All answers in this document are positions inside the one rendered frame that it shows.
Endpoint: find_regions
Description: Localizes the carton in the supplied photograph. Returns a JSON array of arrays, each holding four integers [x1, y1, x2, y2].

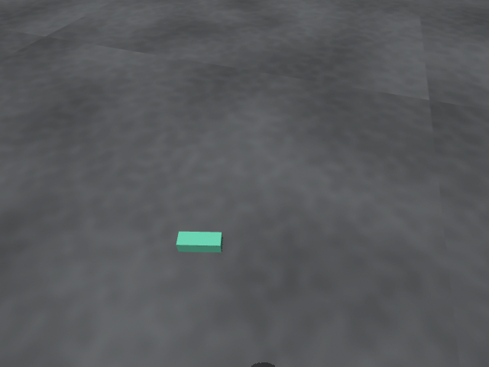
[[176, 232, 222, 252]]

